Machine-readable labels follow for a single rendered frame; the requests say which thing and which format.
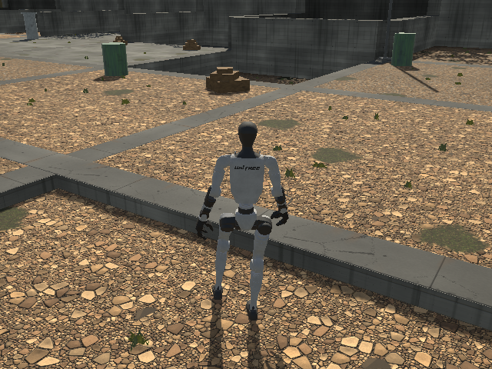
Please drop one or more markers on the left robot upper arm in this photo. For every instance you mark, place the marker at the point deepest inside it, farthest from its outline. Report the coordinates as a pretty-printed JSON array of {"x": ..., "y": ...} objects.
[{"x": 218, "y": 175}]

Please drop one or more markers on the right robot upper arm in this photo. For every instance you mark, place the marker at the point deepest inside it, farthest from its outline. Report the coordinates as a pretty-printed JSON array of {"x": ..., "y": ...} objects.
[{"x": 274, "y": 174}]

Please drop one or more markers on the robot right forearm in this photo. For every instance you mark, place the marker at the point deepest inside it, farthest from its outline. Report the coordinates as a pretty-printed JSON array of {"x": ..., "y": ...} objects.
[{"x": 281, "y": 202}]

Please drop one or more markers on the robot left forearm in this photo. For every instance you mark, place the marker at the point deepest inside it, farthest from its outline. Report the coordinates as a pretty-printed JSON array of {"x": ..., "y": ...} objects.
[{"x": 207, "y": 206}]

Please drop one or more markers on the humanoid robot torso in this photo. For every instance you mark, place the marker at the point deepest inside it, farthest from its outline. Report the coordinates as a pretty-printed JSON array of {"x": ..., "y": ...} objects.
[{"x": 246, "y": 179}]

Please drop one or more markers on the right robot foot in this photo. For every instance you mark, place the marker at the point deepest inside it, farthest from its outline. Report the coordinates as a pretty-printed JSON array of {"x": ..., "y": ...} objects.
[{"x": 252, "y": 314}]

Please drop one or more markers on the left robot hand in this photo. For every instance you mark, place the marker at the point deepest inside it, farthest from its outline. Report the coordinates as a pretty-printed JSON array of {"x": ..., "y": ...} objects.
[{"x": 200, "y": 229}]

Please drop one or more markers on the right robot hand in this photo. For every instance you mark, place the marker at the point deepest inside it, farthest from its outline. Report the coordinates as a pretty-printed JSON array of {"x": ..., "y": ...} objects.
[{"x": 278, "y": 214}]

